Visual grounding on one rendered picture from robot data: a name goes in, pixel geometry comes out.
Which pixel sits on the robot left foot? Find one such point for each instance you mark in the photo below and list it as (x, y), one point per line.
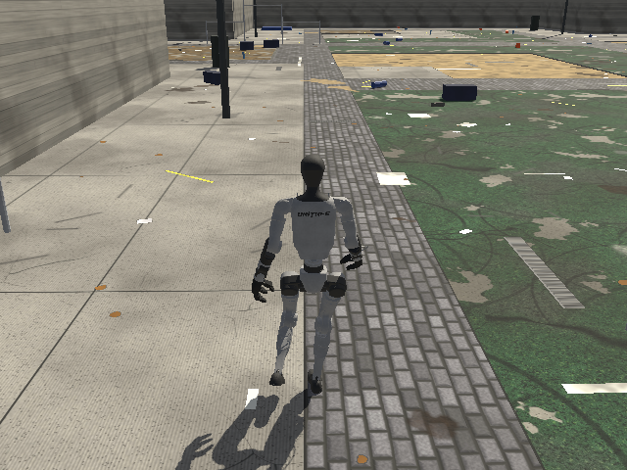
(277, 379)

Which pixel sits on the robot left forearm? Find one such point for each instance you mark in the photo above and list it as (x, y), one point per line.
(264, 264)

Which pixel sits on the robot left upper arm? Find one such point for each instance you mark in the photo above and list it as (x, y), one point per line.
(282, 207)

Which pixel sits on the robot right forearm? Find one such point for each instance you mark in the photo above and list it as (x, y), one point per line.
(356, 253)

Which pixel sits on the robot right upper arm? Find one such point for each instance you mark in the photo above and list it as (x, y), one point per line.
(344, 207)

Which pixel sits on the right robot hand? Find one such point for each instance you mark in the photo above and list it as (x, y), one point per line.
(351, 266)

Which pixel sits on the left robot hand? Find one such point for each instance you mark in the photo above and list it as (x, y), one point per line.
(257, 287)

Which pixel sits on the robot torso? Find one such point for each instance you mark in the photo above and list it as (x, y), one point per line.
(313, 226)

